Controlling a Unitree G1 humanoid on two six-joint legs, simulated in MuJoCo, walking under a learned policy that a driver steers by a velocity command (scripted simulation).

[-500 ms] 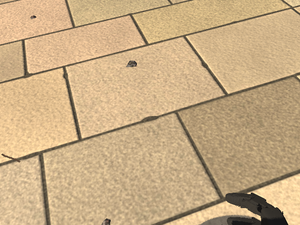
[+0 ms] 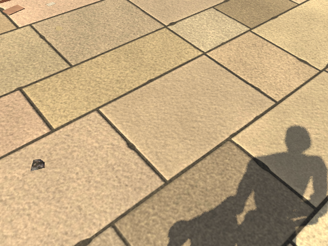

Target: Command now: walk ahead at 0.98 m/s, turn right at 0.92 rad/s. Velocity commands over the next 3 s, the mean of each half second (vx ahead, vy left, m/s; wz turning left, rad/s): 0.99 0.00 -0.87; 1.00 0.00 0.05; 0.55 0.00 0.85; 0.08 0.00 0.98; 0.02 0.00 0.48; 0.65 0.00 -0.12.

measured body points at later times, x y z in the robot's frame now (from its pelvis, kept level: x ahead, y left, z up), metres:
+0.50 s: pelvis +0.43 +0.05 +0.03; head +0.45 +0.05 +0.48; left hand +0.73 +0.22 -0.04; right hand +0.32 -0.22 -0.08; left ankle +0.45 +0.20 -0.70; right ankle +0.39 -0.04 -0.60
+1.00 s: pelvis +0.83 -0.18 +0.03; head +0.84 -0.19 +0.48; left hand +0.94 +0.08 -0.09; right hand +0.84 -0.47 -0.09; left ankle +1.00 -0.10 -0.62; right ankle +0.70 -0.18 -0.70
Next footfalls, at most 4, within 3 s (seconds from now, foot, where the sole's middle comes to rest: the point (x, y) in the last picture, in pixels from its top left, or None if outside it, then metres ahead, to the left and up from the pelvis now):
0.28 left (124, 244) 0.49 0.19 -0.74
0.72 right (222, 196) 0.74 -0.20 -0.74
1.16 left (232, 118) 1.20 -0.28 -0.74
1.56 right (253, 91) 1.44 -0.42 -0.74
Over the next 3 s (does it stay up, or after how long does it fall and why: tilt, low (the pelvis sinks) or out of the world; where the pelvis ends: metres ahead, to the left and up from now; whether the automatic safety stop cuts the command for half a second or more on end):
stays up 1.38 -0.18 0.02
